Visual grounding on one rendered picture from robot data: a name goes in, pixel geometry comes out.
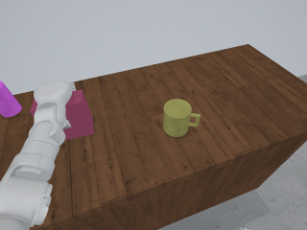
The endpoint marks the sponge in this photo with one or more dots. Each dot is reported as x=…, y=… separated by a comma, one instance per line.
x=77, y=113

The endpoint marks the table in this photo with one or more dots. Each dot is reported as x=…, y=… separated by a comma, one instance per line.
x=131, y=175

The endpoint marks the left robot forearm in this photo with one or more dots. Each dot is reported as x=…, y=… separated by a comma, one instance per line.
x=37, y=157

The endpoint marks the left robot upper arm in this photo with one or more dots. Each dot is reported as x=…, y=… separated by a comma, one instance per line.
x=24, y=202

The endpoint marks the left robot hand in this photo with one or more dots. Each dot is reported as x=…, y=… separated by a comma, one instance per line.
x=59, y=90

